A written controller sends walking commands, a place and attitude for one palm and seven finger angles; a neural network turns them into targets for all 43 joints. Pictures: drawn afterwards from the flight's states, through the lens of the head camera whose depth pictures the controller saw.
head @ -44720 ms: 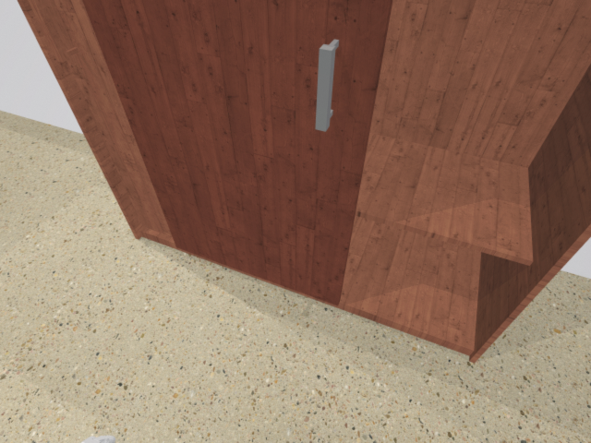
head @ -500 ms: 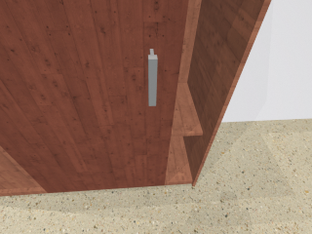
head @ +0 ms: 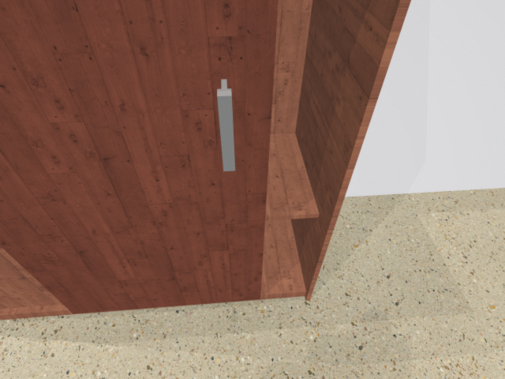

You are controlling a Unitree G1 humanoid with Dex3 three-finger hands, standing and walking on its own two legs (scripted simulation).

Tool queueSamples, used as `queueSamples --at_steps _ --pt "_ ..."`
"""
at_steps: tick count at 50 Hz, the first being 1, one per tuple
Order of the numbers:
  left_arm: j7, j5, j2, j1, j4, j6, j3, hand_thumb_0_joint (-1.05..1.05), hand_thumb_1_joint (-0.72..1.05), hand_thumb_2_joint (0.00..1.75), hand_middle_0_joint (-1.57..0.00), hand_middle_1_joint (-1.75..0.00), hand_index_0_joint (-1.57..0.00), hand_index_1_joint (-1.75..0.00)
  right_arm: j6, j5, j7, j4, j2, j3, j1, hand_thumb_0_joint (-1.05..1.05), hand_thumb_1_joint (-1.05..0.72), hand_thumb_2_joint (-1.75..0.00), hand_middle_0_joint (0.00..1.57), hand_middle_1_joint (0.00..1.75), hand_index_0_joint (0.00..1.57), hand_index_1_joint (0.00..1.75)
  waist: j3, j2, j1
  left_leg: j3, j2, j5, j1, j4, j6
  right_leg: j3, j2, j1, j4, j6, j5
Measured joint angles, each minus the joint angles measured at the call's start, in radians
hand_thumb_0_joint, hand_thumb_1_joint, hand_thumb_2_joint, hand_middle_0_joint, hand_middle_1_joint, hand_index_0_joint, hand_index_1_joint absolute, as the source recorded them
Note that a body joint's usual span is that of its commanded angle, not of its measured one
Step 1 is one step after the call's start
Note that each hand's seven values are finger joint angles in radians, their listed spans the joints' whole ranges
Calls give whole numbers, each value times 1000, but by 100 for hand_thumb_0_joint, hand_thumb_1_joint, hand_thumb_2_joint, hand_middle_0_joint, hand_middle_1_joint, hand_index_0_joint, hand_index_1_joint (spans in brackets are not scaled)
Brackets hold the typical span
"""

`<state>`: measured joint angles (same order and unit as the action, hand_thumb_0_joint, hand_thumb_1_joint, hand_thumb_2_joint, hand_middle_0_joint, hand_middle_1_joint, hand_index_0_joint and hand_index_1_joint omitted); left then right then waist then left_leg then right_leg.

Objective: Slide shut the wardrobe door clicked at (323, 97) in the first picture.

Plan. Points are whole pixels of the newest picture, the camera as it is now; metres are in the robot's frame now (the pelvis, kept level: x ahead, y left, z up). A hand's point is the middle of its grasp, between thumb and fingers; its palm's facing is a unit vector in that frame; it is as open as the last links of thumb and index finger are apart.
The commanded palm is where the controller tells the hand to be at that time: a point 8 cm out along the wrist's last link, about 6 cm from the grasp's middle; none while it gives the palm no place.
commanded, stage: come to a stop and stand still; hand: left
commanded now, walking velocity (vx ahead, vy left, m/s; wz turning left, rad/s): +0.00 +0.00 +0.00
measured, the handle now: (226, 126) +0.52 +0.08 +0.14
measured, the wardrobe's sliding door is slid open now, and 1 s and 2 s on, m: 0.19 0.19 0.19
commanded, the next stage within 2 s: look again from close up in 0.10 s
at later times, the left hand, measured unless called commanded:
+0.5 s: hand out of the picture +0.06 +0.21 -0.16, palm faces -0.01 -0.95 -0.30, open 7.4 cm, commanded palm none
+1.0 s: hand out of the picture +0.10 +0.22 -0.15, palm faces -0.01 -0.94 -0.33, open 7.4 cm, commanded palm none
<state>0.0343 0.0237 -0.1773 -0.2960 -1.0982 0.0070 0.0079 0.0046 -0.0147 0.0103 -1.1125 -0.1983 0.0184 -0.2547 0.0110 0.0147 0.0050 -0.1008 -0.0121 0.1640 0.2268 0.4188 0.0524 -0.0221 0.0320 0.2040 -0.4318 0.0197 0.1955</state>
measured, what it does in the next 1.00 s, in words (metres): stands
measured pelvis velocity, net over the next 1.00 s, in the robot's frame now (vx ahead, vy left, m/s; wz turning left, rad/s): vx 0.03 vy -0.02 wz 0.01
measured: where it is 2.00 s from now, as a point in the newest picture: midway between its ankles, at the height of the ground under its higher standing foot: outside the picture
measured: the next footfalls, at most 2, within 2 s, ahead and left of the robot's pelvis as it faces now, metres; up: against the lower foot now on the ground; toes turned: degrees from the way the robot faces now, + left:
none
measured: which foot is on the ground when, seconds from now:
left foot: down 0.00-1.00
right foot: down 0.00-1.00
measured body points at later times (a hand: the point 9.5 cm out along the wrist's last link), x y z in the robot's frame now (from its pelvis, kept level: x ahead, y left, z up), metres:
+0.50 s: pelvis +0.01 -0.01 +0.00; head +0.02 -0.02 +0.45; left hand +0.06 +0.26 -0.14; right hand +0.05 -0.28 -0.15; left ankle +0.04 +0.08 -0.74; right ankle +0.02 -0.13 -0.74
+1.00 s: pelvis +0.03 -0.02 +0.01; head +0.04 -0.03 +0.46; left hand +0.10 +0.27 -0.13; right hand +0.11 -0.31 -0.13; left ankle +0.04 +0.08 -0.74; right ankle +0.02 -0.13 -0.74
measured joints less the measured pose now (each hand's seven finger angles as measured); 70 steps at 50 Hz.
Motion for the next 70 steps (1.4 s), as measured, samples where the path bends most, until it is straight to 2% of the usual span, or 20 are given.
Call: queueSamples --at_steps 31,47,70 --pt "-19 -4 -104 120 1 -3 -6 0 91 90 -21 -30 -20 -30 -7 -1 -7 -11 -93 -14 89 1 -91 -89 20 30 20 30 21 1 0 16 10 -8 -55 -66 -23 -14 -15 -56 62 -18 -1" --pt "-26 -5 -130 144 -3 0 -4 0 90 90 -21 -30 -20 -30 -9 -1 -9 -7 -119 -23 128 1 -90 -89 20 30 20 30 11 1 -5 24 14 -6 -86 -94 -33 -22 -21 -90 91 -26 4" --pt "-31 -8 -143 148 -12 -1 -6 0 90 90 -21 -30 -20 -30 -9 -1 -5 -18 -132 -30 115 1 -90 -89 20 30 20 30 7 3 -4 30 23 0 -104 -111 -47 -27 -31 -109 110 -37 12"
